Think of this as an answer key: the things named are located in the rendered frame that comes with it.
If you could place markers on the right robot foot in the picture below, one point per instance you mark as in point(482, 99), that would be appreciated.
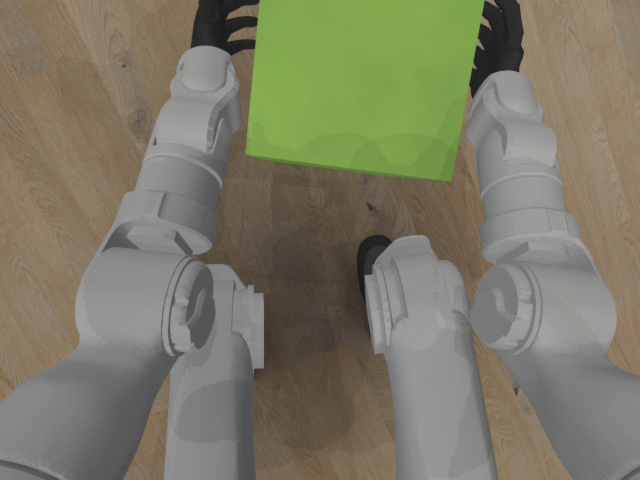
point(370, 249)

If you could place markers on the right robot shin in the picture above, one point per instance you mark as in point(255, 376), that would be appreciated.
point(456, 289)

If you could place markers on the right robot upper arm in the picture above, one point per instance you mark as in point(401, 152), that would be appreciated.
point(552, 326)

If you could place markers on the robot right hand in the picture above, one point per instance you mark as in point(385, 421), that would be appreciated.
point(502, 46)

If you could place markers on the robot right forearm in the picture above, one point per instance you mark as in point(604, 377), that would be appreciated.
point(525, 215)

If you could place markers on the left robot upper arm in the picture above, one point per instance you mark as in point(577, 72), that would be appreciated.
point(83, 418)

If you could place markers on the carton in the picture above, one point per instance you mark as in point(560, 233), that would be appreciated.
point(369, 86)

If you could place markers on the robot left hand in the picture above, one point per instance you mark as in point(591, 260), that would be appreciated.
point(212, 29)

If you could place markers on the robot left forearm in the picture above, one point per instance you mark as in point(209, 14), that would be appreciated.
point(172, 206)

